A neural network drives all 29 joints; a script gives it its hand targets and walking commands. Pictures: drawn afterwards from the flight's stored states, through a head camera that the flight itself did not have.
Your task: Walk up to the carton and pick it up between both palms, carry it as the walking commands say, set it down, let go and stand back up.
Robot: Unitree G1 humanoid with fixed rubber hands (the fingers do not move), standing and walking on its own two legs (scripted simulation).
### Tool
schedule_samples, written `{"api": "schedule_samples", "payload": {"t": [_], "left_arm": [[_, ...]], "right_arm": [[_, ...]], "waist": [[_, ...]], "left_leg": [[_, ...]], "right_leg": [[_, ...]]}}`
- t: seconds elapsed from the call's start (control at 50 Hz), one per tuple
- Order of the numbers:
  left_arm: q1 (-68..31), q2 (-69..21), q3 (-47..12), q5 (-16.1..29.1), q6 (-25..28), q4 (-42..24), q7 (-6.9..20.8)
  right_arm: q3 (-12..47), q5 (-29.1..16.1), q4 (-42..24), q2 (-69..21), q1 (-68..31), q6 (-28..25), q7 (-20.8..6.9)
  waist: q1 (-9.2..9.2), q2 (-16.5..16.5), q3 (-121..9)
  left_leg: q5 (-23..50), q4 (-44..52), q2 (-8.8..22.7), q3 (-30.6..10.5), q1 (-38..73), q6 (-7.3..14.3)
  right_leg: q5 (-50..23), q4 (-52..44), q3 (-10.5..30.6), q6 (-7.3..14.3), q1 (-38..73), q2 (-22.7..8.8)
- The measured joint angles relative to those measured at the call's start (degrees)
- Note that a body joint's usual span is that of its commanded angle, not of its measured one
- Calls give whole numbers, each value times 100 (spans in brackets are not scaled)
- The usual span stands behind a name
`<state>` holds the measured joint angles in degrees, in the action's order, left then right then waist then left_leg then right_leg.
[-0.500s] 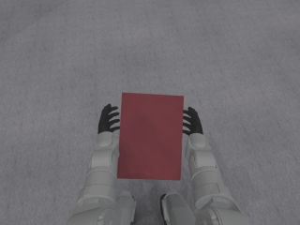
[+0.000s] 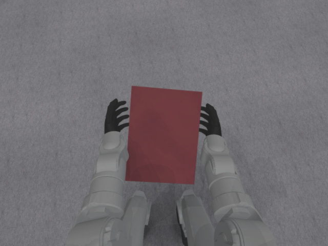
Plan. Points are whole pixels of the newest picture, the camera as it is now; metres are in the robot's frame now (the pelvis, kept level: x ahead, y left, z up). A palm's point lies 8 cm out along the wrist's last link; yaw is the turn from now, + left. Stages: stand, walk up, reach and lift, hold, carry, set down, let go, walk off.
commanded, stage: set down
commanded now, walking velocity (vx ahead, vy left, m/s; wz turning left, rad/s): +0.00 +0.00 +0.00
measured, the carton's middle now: (161, 131) +0.42 +0.01 -0.17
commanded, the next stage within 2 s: none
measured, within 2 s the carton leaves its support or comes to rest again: neither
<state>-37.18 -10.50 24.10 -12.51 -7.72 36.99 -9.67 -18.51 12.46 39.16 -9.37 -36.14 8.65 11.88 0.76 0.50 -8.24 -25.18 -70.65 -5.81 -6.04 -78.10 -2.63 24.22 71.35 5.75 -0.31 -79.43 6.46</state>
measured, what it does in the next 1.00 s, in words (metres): lowers itself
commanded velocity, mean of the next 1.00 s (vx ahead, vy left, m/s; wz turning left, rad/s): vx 0.00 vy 0.00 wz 0.00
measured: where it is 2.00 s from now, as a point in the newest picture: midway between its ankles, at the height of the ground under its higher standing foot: (162, 232)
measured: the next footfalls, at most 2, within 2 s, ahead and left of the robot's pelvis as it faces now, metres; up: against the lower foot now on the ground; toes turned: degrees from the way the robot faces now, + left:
none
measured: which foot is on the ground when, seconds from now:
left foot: down 0.00-1.00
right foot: down 0.00-1.00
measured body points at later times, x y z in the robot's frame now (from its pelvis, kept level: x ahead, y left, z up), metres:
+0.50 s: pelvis -0.03 +0.00 -0.08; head +0.22 +0.00 +0.30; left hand +0.43 +0.13 -0.16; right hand +0.43 -0.12 -0.17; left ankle +0.06 +0.13 -0.61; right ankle +0.07 -0.11 -0.61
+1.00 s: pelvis -0.04 +0.00 -0.14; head +0.25 -0.01 +0.20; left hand +0.46 +0.13 -0.24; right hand +0.46 -0.13 -0.25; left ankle +0.06 +0.13 -0.61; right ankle +0.07 -0.11 -0.61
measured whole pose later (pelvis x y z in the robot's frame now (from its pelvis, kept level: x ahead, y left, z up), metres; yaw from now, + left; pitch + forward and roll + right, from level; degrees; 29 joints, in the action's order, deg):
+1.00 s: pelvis -0.04 +0.00 -0.14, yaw +1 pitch +41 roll +2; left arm -61.6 -4.6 28.1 -12.3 -13.3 41.8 -11.6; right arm -19.3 9.5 47.9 0.5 -63.1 14.5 11.2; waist -0.1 0.1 -2.3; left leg -30.2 -100.1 -9.2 -5.5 -111.3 -5.0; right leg 28.8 100.5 5.1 -2.4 -112.8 9.1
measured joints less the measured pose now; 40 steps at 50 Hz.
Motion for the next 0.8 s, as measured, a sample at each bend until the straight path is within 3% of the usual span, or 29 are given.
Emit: {"api": "schedule_samples", "payload": {"t": [0.34, 0.8], "left_arm": [[-837, 116, 49, 107, -151, 125, -222], [-1923, 458, 291, 31, -498, 320, -204]], "right_arm": [[-81, -189, 345, 400, -968, 148, -6], [-105, -207, 689, 758, -2169, 496, -49]], "waist": [[-48, 7, 112], [-87, -44, 395]], "left_leg": [[-269, -1231, -138, 21, -1303, -54], [-465, -2494, -295, 36, -2785, -174]], "right_leg": [[256, 1201, -8, -98, -1289, 96], [439, 2463, -53, -181, -2778, 206]]}}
